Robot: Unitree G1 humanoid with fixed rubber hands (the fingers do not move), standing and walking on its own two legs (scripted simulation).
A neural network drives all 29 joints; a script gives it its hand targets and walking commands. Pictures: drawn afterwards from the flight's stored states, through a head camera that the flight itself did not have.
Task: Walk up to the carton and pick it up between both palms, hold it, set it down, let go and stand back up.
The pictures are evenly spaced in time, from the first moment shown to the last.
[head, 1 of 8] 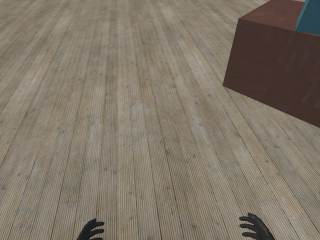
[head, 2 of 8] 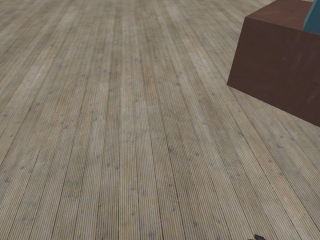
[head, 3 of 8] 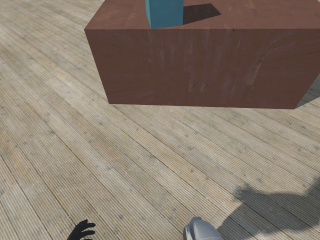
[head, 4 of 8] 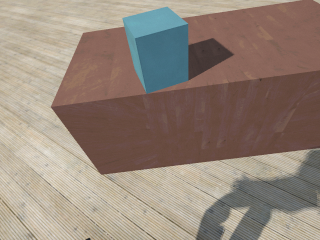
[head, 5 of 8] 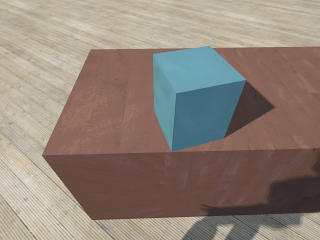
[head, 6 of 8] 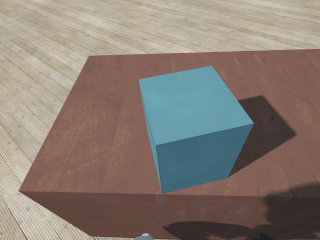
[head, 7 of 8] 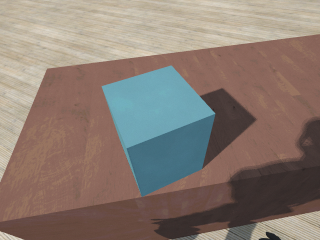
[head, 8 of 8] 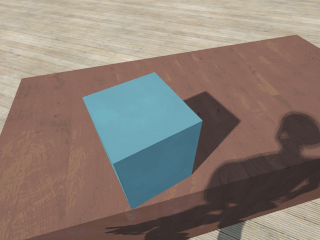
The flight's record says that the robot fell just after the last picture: no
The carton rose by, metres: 0.00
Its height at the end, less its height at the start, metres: +0.00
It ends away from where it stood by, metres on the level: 0.00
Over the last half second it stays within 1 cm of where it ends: yes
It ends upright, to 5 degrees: yes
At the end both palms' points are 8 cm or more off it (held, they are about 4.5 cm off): yes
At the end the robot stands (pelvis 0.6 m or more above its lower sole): yes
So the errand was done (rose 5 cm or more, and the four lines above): no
